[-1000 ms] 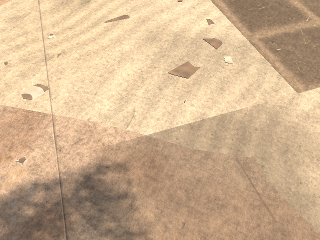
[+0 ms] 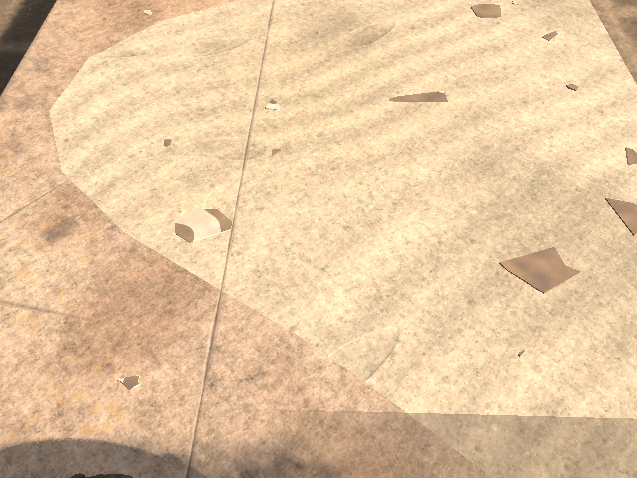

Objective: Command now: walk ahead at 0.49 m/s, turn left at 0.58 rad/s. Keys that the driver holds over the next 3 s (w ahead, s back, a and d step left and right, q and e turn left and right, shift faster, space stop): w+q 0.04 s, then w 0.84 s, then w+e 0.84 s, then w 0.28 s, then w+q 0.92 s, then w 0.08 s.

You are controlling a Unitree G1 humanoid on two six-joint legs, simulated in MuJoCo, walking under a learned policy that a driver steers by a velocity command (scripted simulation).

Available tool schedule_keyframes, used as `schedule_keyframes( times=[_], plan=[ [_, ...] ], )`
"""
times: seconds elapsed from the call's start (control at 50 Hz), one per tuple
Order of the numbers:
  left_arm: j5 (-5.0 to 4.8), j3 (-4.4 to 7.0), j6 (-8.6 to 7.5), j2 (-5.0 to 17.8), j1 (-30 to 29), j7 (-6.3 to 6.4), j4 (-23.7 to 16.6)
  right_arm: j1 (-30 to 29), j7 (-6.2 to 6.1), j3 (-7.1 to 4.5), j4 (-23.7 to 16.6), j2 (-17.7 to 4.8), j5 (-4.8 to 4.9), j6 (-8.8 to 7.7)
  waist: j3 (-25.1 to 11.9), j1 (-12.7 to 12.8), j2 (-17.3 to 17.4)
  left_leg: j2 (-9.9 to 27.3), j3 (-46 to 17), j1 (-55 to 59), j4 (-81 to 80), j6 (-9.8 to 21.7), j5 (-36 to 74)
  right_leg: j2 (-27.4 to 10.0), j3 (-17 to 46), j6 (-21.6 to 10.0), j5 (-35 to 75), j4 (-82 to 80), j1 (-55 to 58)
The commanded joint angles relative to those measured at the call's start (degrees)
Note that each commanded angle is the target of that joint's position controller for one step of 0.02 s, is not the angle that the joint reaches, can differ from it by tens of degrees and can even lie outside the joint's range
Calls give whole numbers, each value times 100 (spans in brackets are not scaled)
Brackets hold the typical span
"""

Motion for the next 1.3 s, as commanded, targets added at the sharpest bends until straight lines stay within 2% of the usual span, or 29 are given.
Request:
schedule_keyframes(
  times=[0.02,0.08,0.14,0.18,0.2,0.22,0.24,0.26,0.28,0.3,0.32,0.34,0.4,0.5,0.6,0.66,0.7,0.72,0.74,0.76,0.78,0.8,0.84,0.86,0.94,1.08,1.2,1.26,1.3],
  plan=[
    [-34,24,-7,177,-368,25,-438,69,-116,-236,-408,-929,71,-50,67,-61,547,1175,-1106,-672,-645,685,583,417,-332,102,894,-1351,691],
    [-120,24,-68,252,-751,-71,-584,317,-134,-230,-353,-921,90,-16,-31,-273,675,1374,-1371,-94,-401,599,359,534,-316,75,1044,-2059,777],
    [-112,55,-187,390,-938,-214,-708,534,-159,-191,-269,-845,62,30,-49,-335,716,1686,-1742,597,52,582,625,582,-292,-143,660,-2451,789],
    [-116,105,-235,504,-717,-243,-702,448,-161,-205,-275,-928,26,75,-88,-166,903,1782,-1892,812,316,504,1185,675,-401,-353,120,-2653,1210],
    [-104,164,-254,591,-255,-223,-589,333,-151,-187,-307,-906,18,90,-263,97,948,1613,-1811,817,678,409,1887,784,-526,-524,92,-2931,1868],
    [-51,252,-273,801,535,-189,-434,178,-119,-120,-389,-759,-27,74,-837,479,854,1329,-1545,510,1619,240,2349,438,-238,-833,294,-2834,3102],
    [-17,361,-251,1216,1604,-157,-320,300,-106,-25,-496,-540,-124,23,-1709,786,65,813,-1003,-669,3333,-43,1203,-575,956,-1402,556,-2594,4959],
    [-74,463,-153,1365,2157,-215,19,1133,-72,55,-392,-297,76,-61,-2143,572,-1780,144,-524,-2623,4913,-395,-2114,-1579,3341,-2201,-773,-3216,6421],
    [-194,339,-134,803,2057,-223,-44,845,-76,-36,-352,-845,184,-101,-1483,684,-1051,545,-816,-3395,5553,-358,-2177,-1573,3677,-1977,-2063,-3550,6072],
    [-213,261,-95,550,1647,-200,-107,116,-73,-85,-493,-1037,175,-102,-628,716,-386,771,-632,-3601,5642,-363,-1596,-1347,2854,-1716,-1897,-3692,5258],
    [-172,209,-58,516,1293,-213,-180,-236,-72,-63,-588,-937,62,-102,-218,560,111,1021,-357,-3435,5427,-401,-1151,-1094,2221,-1618,-1187,-3869,4501],
    [-140,184,-44,453,1113,-243,-183,-366,-65,-75,-641,-834,-33,-107,12,409,210,1212,-242,-3286,5076,-433,-878,-867,1831,-1576,-638,-4022,4010],
    [-131,148,-66,375,1085,-305,-80,-136,-53,-41,-601,-526,-28,-50,-74,178,-224,1409,52,-2731,4470,-551,-611,-428,942,-1523,403,-4311,3419],
    [-198,227,16,685,1429,-234,140,-1016,-57,55,-905,-320,-71,-84,24,399,-207,1458,283,-2740,2720,-699,554,-300,216,-1456,1204,-4477,3350],
    [-264,228,111,809,1892,-213,382,-1881,52,53,-1157,-374,25,-137,214,695,-281,1230,413,-2295,1506,-651,1239,-408,95,-1316,714,-4355,3541],
    [-278,253,190,895,1935,-182,481,-2121,137,10,-1323,-514,47,-187,296,625,-324,1172,384,-2265,1127,-443,746,-685,251,-1209,823,-4109,4034],
    [-270,280,254,1008,1793,-153,485,-1730,150,-73,-1253,-683,24,-218,67,313,-360,992,542,-1529,855,-273,469,-662,165,-1071,1744,-3587,4157],
    [-253,253,279,959,1746,-144,472,-1060,115,-188,-1046,-880,2,-215,-353,-24,-267,849,667,-559,702,-128,491,-403,-66,-948,2512,-2795,4029],
    [-178,170,272,791,1668,-130,356,-20,54,-316,-813,-1217,-44,-206,-1091,-460,-29,1387,142,1028,888,169,683,-124,-323,-752,2095,-1431,3209],
    [-151,-22,168,193,2218,-150,212,687,19,-462,-726,-1805,-149,-152,-1930,-426,1280,2844,-2166,3341,805,989,177,725,-768,-319,-188,856,822],
    [-211,-24,49,273,2310,-175,282,895,43,-377,-640,-1496,-60,-117,-2288,-437,1754,3221,-3718,3505,-16,1249,-514,906,-45,-328,-2815,1802,-71],
    [-355,119,7,768,1812,-208,175,532,45,-269,-655,-1173,-7,-114,-1360,-388,1263,3011,-3058,2773,-155,975,-825,566,36,-385,-2507,2166,-547],
    [-248,133,39,716,1195,-185,35,-287,89,-158,-765,-854,-37,-107,-400,-50,549,2513,-1765,1129,-482,705,-109,118,-243,-370,-1557,1644,-256],
    [-188,163,107,658,1261,-170,53,-506,114,-119,-788,-728,-81,-137,-248,161,639,2306,-1401,605,-680,635,223,-41,-211,-342,-1278,1371,91],
    [-215,151,330,394,1394,-142,117,-516,109,-182,-561,-832,-118,-279,-68,384,664,2128,-471,-20,-1154,687,1017,-108,-212,-177,-527,997,323],
    [-232,137,284,239,273,-246,-226,-119,-50,-205,-182,-1014,-120,-242,223,-26,471,2098,539,576,-1255,321,1414,167,-157,-246,1171,-881,-27],
    [-246,67,270,120,-618,-482,-790,314,-107,-230,143,-1128,-53,-47,518,-350,415,2477,855,1764,-820,199,1937,260,-574,-452,514,-1652,-519],
    [-241,135,285,254,-429,-574,-957,124,-176,-278,86,-1328,-16,75,212,-80,663,2477,1151,1900,8,10,4132,623,-1088,-710,-349,-1770,271],
    [-249,359,316,634,777,-533,-733,-22,-250,-310,16,-1443,-6,157,-520,621,736,2273,1430,1551,1678,-197,5481,1091,-1325,-1016,-339,-2088,2035]
  ],
)
Next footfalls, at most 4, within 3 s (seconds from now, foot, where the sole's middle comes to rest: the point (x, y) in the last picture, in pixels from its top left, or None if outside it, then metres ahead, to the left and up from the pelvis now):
0.22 right None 0.31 -0.14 -0.78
0.74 left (245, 458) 0.54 0.14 -0.78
1.32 right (339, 326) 0.86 -0.08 -0.78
1.80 left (278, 235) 1.15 0.07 -0.78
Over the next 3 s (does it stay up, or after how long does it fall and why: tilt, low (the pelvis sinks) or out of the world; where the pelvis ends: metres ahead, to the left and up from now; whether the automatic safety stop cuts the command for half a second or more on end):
stays up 1.54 -0.09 0.00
